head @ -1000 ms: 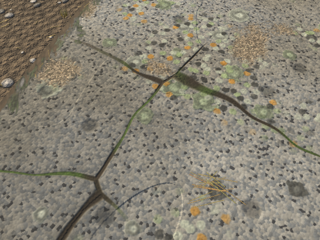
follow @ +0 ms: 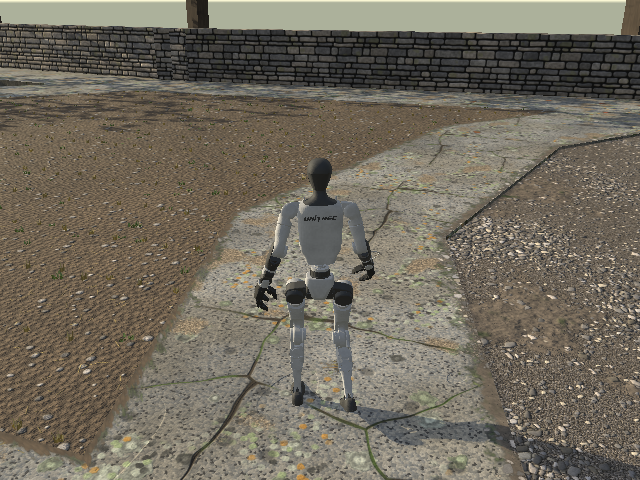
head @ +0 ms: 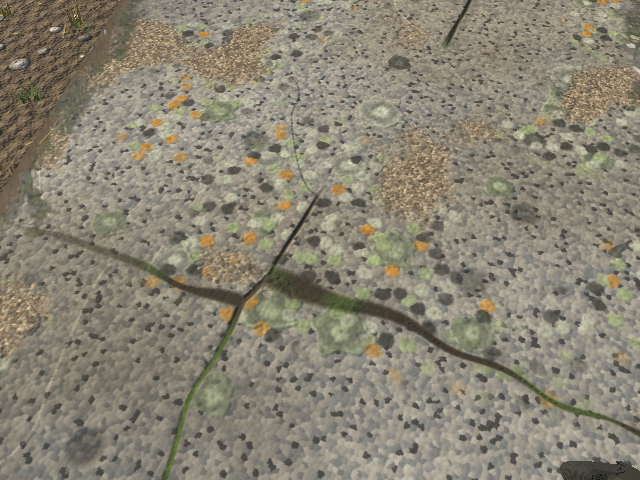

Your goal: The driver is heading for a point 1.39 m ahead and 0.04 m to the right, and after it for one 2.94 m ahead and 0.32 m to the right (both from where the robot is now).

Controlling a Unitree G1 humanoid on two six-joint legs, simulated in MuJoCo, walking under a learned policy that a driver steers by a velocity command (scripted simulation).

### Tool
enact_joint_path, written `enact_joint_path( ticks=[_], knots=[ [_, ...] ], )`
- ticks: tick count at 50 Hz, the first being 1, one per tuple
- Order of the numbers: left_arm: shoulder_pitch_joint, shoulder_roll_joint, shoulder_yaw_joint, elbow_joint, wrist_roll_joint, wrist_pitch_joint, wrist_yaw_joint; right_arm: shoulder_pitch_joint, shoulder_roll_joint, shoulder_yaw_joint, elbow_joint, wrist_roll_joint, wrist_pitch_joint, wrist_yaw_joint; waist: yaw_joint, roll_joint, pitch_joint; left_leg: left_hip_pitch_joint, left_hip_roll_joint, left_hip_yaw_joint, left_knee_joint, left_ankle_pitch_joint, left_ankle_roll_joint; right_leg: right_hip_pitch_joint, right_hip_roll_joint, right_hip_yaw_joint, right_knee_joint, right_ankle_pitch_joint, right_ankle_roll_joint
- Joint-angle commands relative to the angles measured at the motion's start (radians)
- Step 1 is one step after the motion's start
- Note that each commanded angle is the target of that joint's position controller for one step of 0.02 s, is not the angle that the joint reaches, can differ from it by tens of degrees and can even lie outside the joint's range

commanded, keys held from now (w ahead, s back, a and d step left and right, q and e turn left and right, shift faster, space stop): w+e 0.22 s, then w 0.46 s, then w+q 0.32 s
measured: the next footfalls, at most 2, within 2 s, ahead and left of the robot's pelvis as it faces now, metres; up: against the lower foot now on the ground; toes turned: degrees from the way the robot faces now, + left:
right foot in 0.38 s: +0.35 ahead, -0.20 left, +0.00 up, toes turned -15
left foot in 0.92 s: +0.70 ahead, -0.03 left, +0.00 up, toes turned -8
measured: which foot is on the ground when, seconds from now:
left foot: down 0.00-0.40, up 0.42-0.90, down 0.92-1.00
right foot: up 0.00-0.36, down 0.38-0.94, up 0.96-1.00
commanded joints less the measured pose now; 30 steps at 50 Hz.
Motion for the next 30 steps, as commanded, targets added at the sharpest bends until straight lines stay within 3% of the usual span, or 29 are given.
enact_joint_path(
  ticks=[1, 2, 4, 7, 11, 15, 17, 18, 19, 20, 21, 22, 23, 24, 25, 26, 28, 30],
  knots=[
    [-0.073, 0.1, 0.027, -0.114, 0.011, -0.013, -0.007, 0.113, -0.089, -0.029, 0.002, -0.011, 0.007, -0.009, -0.076, 0.127, -0.023, 0.323, 0.309, -0.346, -0.284, -0.07, 0.171, -0.393, -0.128, 0.003, 0.115, 0.104, -0.006],
    [-0.067, 0.08, 0.024, -0.118, 0.007, -0.004, -0.014, 0.095, -0.09, -0.029, 0.009, -0.014, 0.005, -0.009, -0.058, 0.149, -0.007, 0.265, 0.292, -0.285, -0.311, -0.03, 0.167, -0.358, -0.145, -0.003, 0.094, 0.122, -0.006],
    [-0.088, 0.048, 0.015, -0.14, 0.007, 0.008, -0.02, 0.093, -0.104, -0.037, 0.026, -0.006, -0.006, -0.009, -0.048, 0.136, 0.012, 0.224, 0.295, -0.202, -0.353, 0.056, 0.186, -0.363, -0.155, -0.018, 0.052, 0.153, 0.004],
    [-0.148, 0.044, 0.007, -0.177, 0.018, 0.01, -0.028, 0.1, -0.145, -0.05, 0.046, -0.004, -0.011, -0.01, -0.049, 0.095, 0.022, 0.239, 0.304, -0.097, -0.374, 0.173, 0.199, -0.397, -0.161, -0.023, -0.076, 0.273, 0.022],
    [-0.268, 0.036, -0.005, -0.213, 0.016, -0.002, -0.056, 0.12, -0.18, -0.055, 0.063, 0.005, 0.0, -0.015, -0.091, 0.081, 0.042, 0.259, 0.268, 0.052, -0.363, 0.219, 0.153, -0.326, -0.132, -0.093, -0.321, 0.466, 0.008],
    [-0.359, 0.044, -0.008, -0.264, 0.016, -0.003, -0.07, 0.205, -0.223, -0.064, 0.104, 0.03, 0.019, -0.008, -0.113, 0.076, 0.074, 0.356, 0.31, 0.071, -0.332, 0.255, 0.136, -0.286, -0.091, -0.131, -0.461, 0.383, -0.038],
    [-0.315, 0.082, 0.011, -0.267, 0.025, -0.003, -0.07, 0.211, -0.252, -0.069, 0.116, 0.037, 0.032, -0.009, -0.065, 0.1, 0.032, 0.408, 0.317, 0.099, -0.208, 0.546, 0.119, -0.174, -0.03, -0.179, -0.508, 0.289, -0.074],
    [-0.192, 0.116, 0.033, -0.236, 0.028, -0.002, -0.067, 0.202, -0.253, -0.065, 0.12, 0.038, 0.041, -0.011, 0.014, 0.098, -0.041, 0.389, 0.29, 0.14, -0.043, 0.695, 0.095, 0.008, 0.016, -0.212, -0.564, 0.323, -0.1],
    [-0.03, 0.176, 0.064, -0.189, 0.025, 0.004, -0.055, 0.224, -0.215, -0.047, 0.12, 0.025, 0.041, -0.017, 0.085, 0.08, -0.134, 0.257, 0.248, 0.171, 0.177, 0.667, 0.06, 0.278, 0.032, -0.192, -0.552, 0.367, -0.125],
    [0.081, 0.303, 0.091, -0.178, 0.031, 0.008, -0.037, 0.292, -0.118, -0.01, 0.076, -0.01, 0.027, -0.011, 0.072, -0.146, -0.279, -0.127, 0.147, 0.183, 0.592, 0.167, -0.009, 0.668, -0.239, 0.233, -0.55, 0.348, -0.256],
    [0.088, 0.286, 0.076, -0.189, 0.02, 0.002, -0.042, 0.31, -0.103, 0.004, 0.087, 0.002, 0.001, 0.0, 0.052, -0.207, -0.454, -0.288, 0.021, -0.01, 0.827, -0.401, -0.029, 0.758, -0.398, 0.665, -0.753, 0.23, -0.371],
    [0.057, 0.214, 0.05, -0.189, 0.03, -0.008, -0.053, 0.206, -0.193, -0.023, 0.069, 0.047, -0.011, 0.009, 0.083, -0.094, -0.358, -0.385, 0.072, -0.092, 0.887, -0.356, -0.012, 0.688, -0.375, 0.561, -0.788, 0.198, -0.315],
    [0.003, 0.187, 0.041, -0.185, 0.032, -0.014, -0.054, 0.135, -0.177, -0.016, 0.043, 0.057, -0.016, 0.009, 0.062, -0.085, -0.219, -0.42, 0.112, -0.072, 0.852, -0.289, 0.003, 0.545, -0.334, 0.412, -0.788, 0.254, -0.28],
    [-0.063, 0.152, 0.029, -0.184, 0.032, -0.018, -0.054, 0.119, -0.165, -0.013, 0.046, 0.038, -0.013, 0.002, 0.021, -0.029, -0.134, -0.387, 0.154, -0.066, 0.771, -0.215, 0.006, 0.396, -0.293, 0.296, -0.801, 0.339, -0.253],
    [-0.112, 0.118, 0.018, -0.189, 0.039, -0.024, -0.054, 0.132, -0.168, -0.019, 0.057, 0.022, -0.002, -0.003, -0.019, -0.04, -0.098, -0.313, 0.182, -0.074, 0.708, -0.166, 0.005, 0.279, -0.258, 0.216, -0.83, 0.408, -0.237],
    [-0.139, 0.109, 0.014, -0.193, 0.045, -0.029, -0.053, 0.164, -0.157, -0.018, 0.068, 0.02, 0.012, -0.002, -0.048, -0.053, -0.087, -0.252, 0.192, -0.079, 0.681, -0.131, 0.001, 0.208, -0.241, 0.184, -0.866, 0.415, -0.235],
    [-0.149, 0.113, 0.017, -0.182, 0.042, -0.046, -0.05, 0.188, -0.126, -0.014, 0.083, 0.014, 0.033, -0.004, -0.072, -0.038, -0.073, -0.227, 0.189, -0.07, 0.626, -0.079, -0.016, 0.155, -0.233, 0.131, -0.924, 0.456, -0.251],
    [-0.135, 0.126, 0.021, -0.161, 0.042, -0.056, -0.043, 0.134, -0.112, -0.01, 0.068, 0.005, 0.042, -0.01, -0.068, -0.016, -0.033, -0.277, 0.19, -0.074, 0.528, 0.008, -0.036, 0.15, -0.228, 0.081, -0.959, 0.49, -0.252]
  ],
)
Keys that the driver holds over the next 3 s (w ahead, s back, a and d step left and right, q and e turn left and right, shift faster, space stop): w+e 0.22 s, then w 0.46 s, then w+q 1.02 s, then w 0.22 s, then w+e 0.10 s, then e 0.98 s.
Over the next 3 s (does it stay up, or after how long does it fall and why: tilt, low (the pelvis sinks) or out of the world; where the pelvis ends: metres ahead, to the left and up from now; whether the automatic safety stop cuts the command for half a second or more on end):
stays up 1.33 0.09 0.01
